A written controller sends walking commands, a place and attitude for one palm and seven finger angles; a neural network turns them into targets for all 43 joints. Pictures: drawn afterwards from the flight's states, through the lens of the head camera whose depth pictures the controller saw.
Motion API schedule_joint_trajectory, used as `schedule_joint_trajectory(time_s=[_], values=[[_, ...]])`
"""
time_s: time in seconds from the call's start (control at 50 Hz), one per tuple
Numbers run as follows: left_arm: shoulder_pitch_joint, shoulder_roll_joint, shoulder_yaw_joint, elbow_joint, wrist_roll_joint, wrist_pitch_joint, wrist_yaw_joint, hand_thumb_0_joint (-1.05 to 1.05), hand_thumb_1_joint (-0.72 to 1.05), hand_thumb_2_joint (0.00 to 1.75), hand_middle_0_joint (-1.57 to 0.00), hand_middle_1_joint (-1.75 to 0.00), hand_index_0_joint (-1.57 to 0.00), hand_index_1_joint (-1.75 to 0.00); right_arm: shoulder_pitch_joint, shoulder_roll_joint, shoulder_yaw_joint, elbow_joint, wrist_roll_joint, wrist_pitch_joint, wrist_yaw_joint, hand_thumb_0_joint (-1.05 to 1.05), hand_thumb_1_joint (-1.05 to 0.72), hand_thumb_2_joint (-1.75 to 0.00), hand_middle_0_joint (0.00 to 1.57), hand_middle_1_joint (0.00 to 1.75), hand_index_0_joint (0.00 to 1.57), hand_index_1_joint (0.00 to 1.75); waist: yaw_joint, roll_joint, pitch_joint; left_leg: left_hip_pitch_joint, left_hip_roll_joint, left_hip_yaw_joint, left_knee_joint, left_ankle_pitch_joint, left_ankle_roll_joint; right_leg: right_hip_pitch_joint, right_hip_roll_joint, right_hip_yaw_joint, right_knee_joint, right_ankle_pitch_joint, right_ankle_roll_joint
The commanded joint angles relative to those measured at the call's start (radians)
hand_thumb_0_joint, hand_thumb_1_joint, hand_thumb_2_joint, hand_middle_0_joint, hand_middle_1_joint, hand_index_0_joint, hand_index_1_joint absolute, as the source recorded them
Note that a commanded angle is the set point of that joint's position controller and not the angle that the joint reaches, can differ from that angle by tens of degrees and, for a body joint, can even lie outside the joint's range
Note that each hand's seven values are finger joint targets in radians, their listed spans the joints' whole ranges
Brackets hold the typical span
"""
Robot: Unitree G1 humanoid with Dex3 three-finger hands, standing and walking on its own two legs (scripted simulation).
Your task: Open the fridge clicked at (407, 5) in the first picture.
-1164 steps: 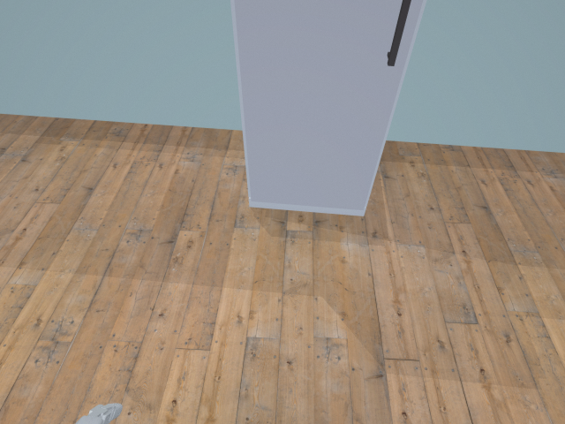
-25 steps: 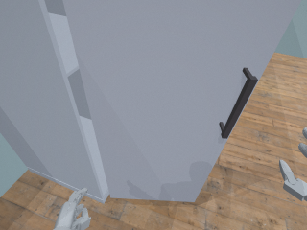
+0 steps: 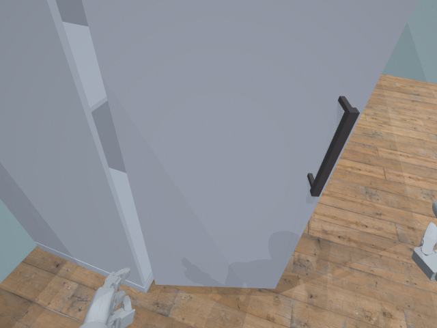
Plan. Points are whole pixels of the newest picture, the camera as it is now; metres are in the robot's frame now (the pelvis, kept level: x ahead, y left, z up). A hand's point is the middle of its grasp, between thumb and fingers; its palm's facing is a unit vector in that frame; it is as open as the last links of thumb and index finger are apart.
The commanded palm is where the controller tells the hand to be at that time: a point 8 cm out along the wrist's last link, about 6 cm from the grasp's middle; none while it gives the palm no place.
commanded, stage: step back with the hand held close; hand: right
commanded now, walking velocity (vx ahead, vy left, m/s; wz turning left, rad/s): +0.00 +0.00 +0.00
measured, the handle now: (327, 151) +0.43 -0.24 +0.13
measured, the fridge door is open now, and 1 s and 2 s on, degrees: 71 71 71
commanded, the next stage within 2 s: stop stepping back and stand still in 1.58 s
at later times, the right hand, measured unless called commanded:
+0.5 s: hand out of the picture +0.15 -0.29 +0.16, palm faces +0.41 +0.79 -0.46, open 7.4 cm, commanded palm +0.09 -0.32 +0.17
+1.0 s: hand out of the picture +0.10 -0.30 +0.16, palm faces +0.47 +0.75 -0.46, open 7.4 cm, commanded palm +0.03 -0.33 +0.17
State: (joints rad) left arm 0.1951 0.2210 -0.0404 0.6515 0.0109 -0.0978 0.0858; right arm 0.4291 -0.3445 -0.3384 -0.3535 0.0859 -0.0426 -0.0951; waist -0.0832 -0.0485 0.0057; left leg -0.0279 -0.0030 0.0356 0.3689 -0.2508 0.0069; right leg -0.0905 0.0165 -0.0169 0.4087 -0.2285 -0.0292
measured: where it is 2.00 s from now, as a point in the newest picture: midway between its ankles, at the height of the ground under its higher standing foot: outside the picture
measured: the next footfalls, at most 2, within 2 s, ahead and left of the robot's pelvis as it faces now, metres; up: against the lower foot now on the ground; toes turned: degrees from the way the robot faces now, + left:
left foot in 1.66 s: -0.26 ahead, +0.12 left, +0.01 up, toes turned -2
right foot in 1.98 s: -0.09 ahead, -0.12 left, +0.00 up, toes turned +8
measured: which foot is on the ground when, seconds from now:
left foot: down 0.00-1.00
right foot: down 0.00-1.00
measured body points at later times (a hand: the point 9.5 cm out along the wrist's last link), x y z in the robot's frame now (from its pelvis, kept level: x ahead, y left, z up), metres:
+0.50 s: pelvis -0.05 -0.02 -0.01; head -0.04 -0.03 +0.44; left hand +0.13 +0.22 -0.08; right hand +0.12 -0.33 +0.18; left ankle -0.02 +0.11 -0.74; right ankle +0.00 -0.10 -0.74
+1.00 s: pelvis -0.09 -0.03 -0.02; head -0.08 -0.05 +0.43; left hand +0.08 +0.21 -0.08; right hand +0.07 -0.34 +0.19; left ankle -0.09 +0.11 -0.74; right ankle +0.00 -0.10 -0.74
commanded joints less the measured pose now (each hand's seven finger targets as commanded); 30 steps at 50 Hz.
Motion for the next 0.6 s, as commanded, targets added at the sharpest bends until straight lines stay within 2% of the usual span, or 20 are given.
schedule_joint_trajectory(time_s=[0.0,0.02,0.04,0.06,0.08,0.1,0.16,0.2,0.24,0.28,0.3,0.34,0.38,0.4,0.44,0.5,0.54,0.58], values=[[-0.143,0.113,0.051,-0.163,0.002,-0.058,0.010,0.00,0.90,0.90,-0.20,-0.30,-0.20,-0.30,-0.091,-0.203,-0.129,-0.199,-0.003,-0.068,-0.014,0.00,-0.90,-0.90,0.20,0.30,0.20,0.30,0.000,0.013,-0.039,-0.066,0.005,-0.002,-0.065,0.173,0.010,0.026,-0.026,0.030,-0.066,0.198,0.001],[-0.149,0.112,0.048,-0.166,0.001,-0.061,0.010,0.00,0.90,0.90,-0.20,-0.30,-0.20,-0.30,-0.168,-0.179,-0.086,-0.244,-0.005,-0.074,-0.012,0.00,-0.90,-0.90,0.20,0.30,0.20,0.30,0.012,-0.024,-0.060,-0.068,0.011,-0.009,-0.062,0.176,0.007,0.040,-0.021,0.026,-0.064,0.194,-0.002],[-0.157,0.135,0.051,-0.204,-0.009,-0.036,0.006,0.00,0.90,0.90,-0.20,-0.30,-0.20,-0.30,-0.275,-0.317,-0.213,-0.304,-0.014,-0.117,-0.029,0.00,-0.90,-0.90,0.20,0.30,0.20,0.30,0.045,-0.014,0.027,-0.163,0.054,-0.065,-0.121,0.195,-0.003,-0.048,-0.040,0.046,-0.022,0.135,-0.021],[-0.151,0.125,0.052,-0.183,-0.001,-0.019,0.008,0.00,0.90,0.90,-0.20,-0.30,-0.20,-0.30,-0.153,-0.237,-0.158,-0.209,-0.015,-0.122,-0.023,0.00,-0.90,-0.90,0.20,0.30,0.20,0.30,0.049,0.055,0.016,-0.175,0.074,-0.066,-0.124,0.200,-0.001,-0.052,-0.036,0.060,-0.001,0.140,-0.023],[-0.139,0.125,0.057,-0.194,-0.002,-0.005,0.003,0.00,0.90,0.90,-0.20,-0.30,-0.20,-0.30,-0.078,-0.203,-0.131,-0.189,-0.019,-0.122,-0.020,0.00,-0.90,-0.90,0.20,0.30,0.20,0.30,0.050,0.082,-0.003,-0.191,0.084,-0.068,-0.123,0.214,-0.004,-0.044,-0.036,0.057,0.020,0.157,-0.024],[-0.146,0.126,0.061,-0.200,0.000,0.004,0.003,0.00,0.90,0.90,-0.20,-0.30,-0.20,-0.30,-0.056,-0.207,-0.137,-0.208,-0.022,-0.132,-0.018,0.00,-0.90,-0.90,0.20,0.30,0.20,0.30,0.049,0.060,-0.027,-0.187,0.087,-0.056,-0.110,0.268,-0.004,-0.036,-0.035,0.048,0.024,0.197,-0.022],[-0.123,0.132,0.071,-0.220,-0.004,0.036,0.001,0.00,0.90,0.90,-0.20,-0.30,-0.20,-0.30,0.018,-0.209,-0.143,-0.256,-0.020,-0.144,-0.025,0.00,-0.90,-0.90,0.20,0.30,0.20,0.30,0.057,-0.016,-0.120,-0.142,0.078,-0.041,-0.049,0.310,-0.007,-0.034,-0.051,0.056,0.014,0.309,-0.018],[-0.123,0.134,0.075,-0.233,-0.006,0.046,0.006,0.00,0.90,0.90,-0.20,-0.30,-0.20,-0.30,0.056,-0.236,-0.172,-0.283,-0.015,-0.151,-0.030,0.00,-0.90,-0.90,0.20,0.30,0.20,0.30,0.055,-0.021,-0.152,-0.132,0.067,-0.030,-0.023,0.328,-0.011,-0.033,-0.058,0.061,0.011,0.362,-0.018],[-0.114,0.132,0.081,-0.245,-0.012,0.056,0.007,0.00,0.90,0.90,-0.20,-0.30,-0.20,-0.30,0.071,-0.244,-0.185,-0.304,-0.012,-0.157,-0.035,0.00,-0.90,-0.90,0.20,0.30,0.20,0.30,0.057,0.002,-0.179,-0.119,0.060,-0.028,0.002,0.340,-0.014,-0.046,-0.067,0.066,0.010,0.381,-0.018],[-0.109,0.135,0.084,-0.255,-0.015,0.061,0.010,0.00,0.90,0.90,-0.20,-0.30,-0.20,-0.30,0.077,-0.251,-0.190,-0.310,-0.009,-0.161,-0.038,0.00,-0.90,-0.90,0.20,0.30,0.20,0.30,0.059,0.007,-0.174,-0.131,0.053,-0.028,0.016,0.326,-0.018,-0.062,-0.075,0.071,0.004,0.372,-0.019],[-0.112,0.140,0.086,-0.256,-0.015,0.060,0.013,0.00,0.90,0.90,-0.20,-0.30,-0.20,-0.30,0.066,-0.268,-0.204,-0.328,-0.010,-0.166,-0.040,0.00,-0.90,-0.90,0.20,0.30,0.20,0.30,0.058,-0.010,-0.180,-0.123,0.047,-0.025,0.025,0.312,-0.018,-0.072,-0.077,0.078,-0.007,0.360,-0.019],[-0.104,0.140,0.088,-0.262,-0.018,0.059,0.013,0.00,0.90,0.90,-0.20,-0.30,-0.20,-0.30,0.073,-0.250,-0.191,-0.311,-0.010,-0.170,-0.042,0.00,-0.90,-0.90,0.20,0.30,0.20,0.30,0.060,-0.008,-0.155,-0.130,0.038,-0.025,0.039,0.248,-0.021,-0.114,-0.089,0.092,-0.031,0.297,-0.021],[-0.102,0.146,0.090,-0.264,-0.019,0.053,0.014,0.00,0.90,0.90,-0.20,-0.30,-0.20,-0.30,0.058,-0.247,-0.190,-0.305,-0.015,-0.177,-0.046,0.00,-0.90,-0.90,0.20,0.30,0.20,0.30,0.062,-0.021,-0.131,-0.119,0.030,-0.030,0.052,0.176,-0.021,-0.186,-0.100,0.110,-0.064,0.159,-0.030],[-0.106,0.152,0.092,-0.265,-0.018,0.047,0.017,0.00,0.90,0.90,-0.20,-0.30,-0.20,-0.30,0.050,-0.256,-0.199,-0.319,-0.021,-0.185,-0.047,0.00,-0.90,-0.90,0.20,0.30,0.20,0.30,0.061,-0.050,-0.135,-0.093,0.023,-0.032,0.065,0.159,-0.020,-0.220,-0.105,0.120,-0.083,0.092,-0.037],[-0.101,0.150,0.091,-0.266,-0.020,0.039,0.016,0.00,0.90,0.90,-0.20,-0.30,-0.20,-0.30,0.062,-0.239,-0.193,-0.296,-0.025,-0.191,-0.049,0.00,-0.90,-0.90,0.20,0.30,0.20,0.30,0.062,-0.033,-0.117,-0.057,0.020,-0.040,0.095,0.135,-0.020,-0.311,-0.115,0.140,-0.110,-0.032,-0.049],[-0.109,0.162,0.095,-0.269,-0.019,0.021,0.017,0.00,0.90,0.90,-0.20,-0.30,-0.20,-0.30,0.041,-0.247,-0.210,-0.298,-0.041,-0.205,-0.050,0.00,-0.90,-0.90,0.20,0.30,0.20,0.30,0.059,-0.061,-0.087,0.015,0.008,-0.053,0.150,0.091,-0.020,-0.477,-0.134,0.181,-0.154,-0.249,-0.071],[-0.098,0.159,0.095,-0.269,-0.021,0.010,0.014,0.00,0.90,0.90,-0.20,-0.30,-0.20,-0.30,0.031,-0.225,-0.197,-0.300,-0.050,-0.215,-0.049,0.00,-0.90,-0.90,0.20,0.30,0.20,0.30,0.061,-0.050,-0.076,0.033,0.010,-0.061,0.172,0.056,-0.017,-0.547,-0.139,0.196,-0.156,-0.342,-0.077],[-0.092,0.157,0.097,-0.264,-0.018,-0.002,0.013,0.00,0.90,0.90,-0.20,-0.30,-0.20,-0.30,0.019,-0.227,-0.201,-0.301,-0.057,-0.224,-0.050,0.00,-0.90,-0.90,0.20,0.30,0.20,0.30,0.063,-0.028,-0.057,-0.003,0.019,-0.078,0.149,-0.017,-0.012,-0.571,-0.132,0.191,-0.127,-0.387,-0.077]])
